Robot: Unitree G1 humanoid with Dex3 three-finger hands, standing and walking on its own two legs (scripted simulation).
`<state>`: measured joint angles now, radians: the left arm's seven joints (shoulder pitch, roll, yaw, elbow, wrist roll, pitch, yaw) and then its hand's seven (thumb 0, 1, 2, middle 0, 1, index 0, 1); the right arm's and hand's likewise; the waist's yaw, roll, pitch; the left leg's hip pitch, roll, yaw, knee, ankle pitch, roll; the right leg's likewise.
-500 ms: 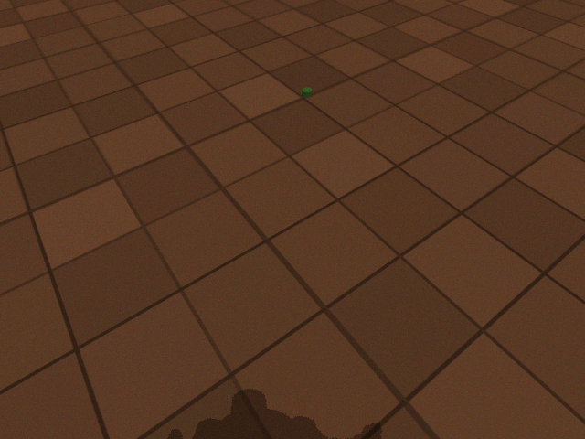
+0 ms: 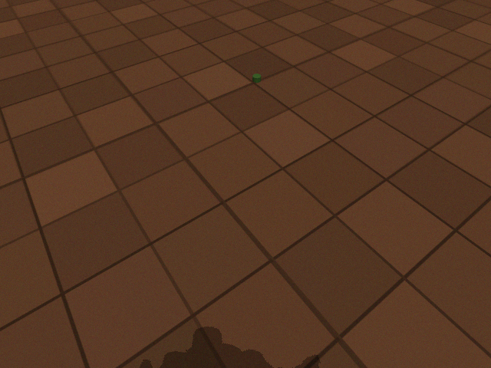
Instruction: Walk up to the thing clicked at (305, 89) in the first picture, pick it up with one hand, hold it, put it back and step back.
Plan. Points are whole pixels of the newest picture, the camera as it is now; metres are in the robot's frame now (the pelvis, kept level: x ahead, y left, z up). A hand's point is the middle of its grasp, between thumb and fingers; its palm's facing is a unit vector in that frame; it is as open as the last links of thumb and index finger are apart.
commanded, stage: stand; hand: left
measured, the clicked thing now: (256, 78) +2.16 -0.08 -0.76
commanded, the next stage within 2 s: walk up in 0.62 s
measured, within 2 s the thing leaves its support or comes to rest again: neither
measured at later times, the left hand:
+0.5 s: hand out of the picture +0.07 +0.26 -0.16, palm faces -0.02 -0.94 -0.34, open 7.3 cm
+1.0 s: hand (144, 323) +0.23 +0.21 -0.13, palm faces -0.12 -0.88 -0.46, open 7.3 cm
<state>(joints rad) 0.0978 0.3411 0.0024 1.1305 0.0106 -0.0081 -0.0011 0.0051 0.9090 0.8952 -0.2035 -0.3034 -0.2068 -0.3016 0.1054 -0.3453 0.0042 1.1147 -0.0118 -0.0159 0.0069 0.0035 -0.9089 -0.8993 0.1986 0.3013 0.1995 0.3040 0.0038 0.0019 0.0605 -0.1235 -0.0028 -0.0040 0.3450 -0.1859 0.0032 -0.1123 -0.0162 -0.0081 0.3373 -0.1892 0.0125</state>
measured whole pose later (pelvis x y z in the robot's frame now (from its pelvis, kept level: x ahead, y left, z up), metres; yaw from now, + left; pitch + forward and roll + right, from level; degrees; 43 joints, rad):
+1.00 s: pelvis +0.10 -0.09 -0.03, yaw -7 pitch -2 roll +2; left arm 0.20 0.48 0.10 1.00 0.03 -0.03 -0.11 0.01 0.91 0.90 -0.20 -0.30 -0.20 -0.30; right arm 0.28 -0.49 -0.11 1.03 -0.05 -0.05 0.07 0.01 -0.90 -0.90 0.20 0.30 0.20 0.30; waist -0.02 0.03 -0.01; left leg 0.02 0.12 0.11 0.50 -0.47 0.00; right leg -0.42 -0.11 -0.04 0.64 -0.18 0.01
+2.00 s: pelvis +0.66 -0.20 -0.04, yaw -11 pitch -3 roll +1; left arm 0.18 0.40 0.06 0.87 0.00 -0.10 -0.06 0.00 0.91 0.90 -0.20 -0.30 -0.21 -0.30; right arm 0.31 -0.43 -0.06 0.92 -0.01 -0.04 0.06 0.01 -0.91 -0.90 0.20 0.30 0.20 0.30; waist -0.02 0.05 0.08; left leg -0.19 0.05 0.00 1.09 -0.51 0.03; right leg -0.43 -0.06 -0.07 0.71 -0.23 -0.03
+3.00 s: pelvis +1.12 -0.21 -0.02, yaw -12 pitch -3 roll +1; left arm 0.18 0.36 0.04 0.85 -0.01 -0.09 -0.03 0.00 0.91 0.89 -0.21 -0.30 -0.21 -0.30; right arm 0.31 -0.39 -0.04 0.87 0.00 -0.04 0.04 0.01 -0.91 -0.90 0.20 0.30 0.20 0.30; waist 0.00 0.03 0.12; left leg -0.30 -0.02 0.00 1.13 -0.46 0.05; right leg -0.31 -0.02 -0.07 0.57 -0.21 -0.05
